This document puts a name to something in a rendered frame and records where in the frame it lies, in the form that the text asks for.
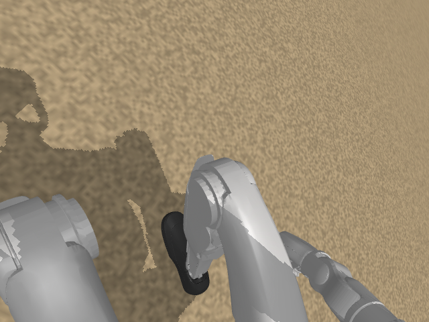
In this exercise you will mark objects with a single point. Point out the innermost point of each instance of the right robot arm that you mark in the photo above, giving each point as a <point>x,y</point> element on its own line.
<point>347,298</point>

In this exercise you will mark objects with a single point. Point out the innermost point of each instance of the right robot hand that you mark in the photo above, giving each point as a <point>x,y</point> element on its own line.
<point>297,249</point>

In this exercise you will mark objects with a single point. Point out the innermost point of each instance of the right robot foot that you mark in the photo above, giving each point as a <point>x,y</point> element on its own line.
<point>175,242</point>

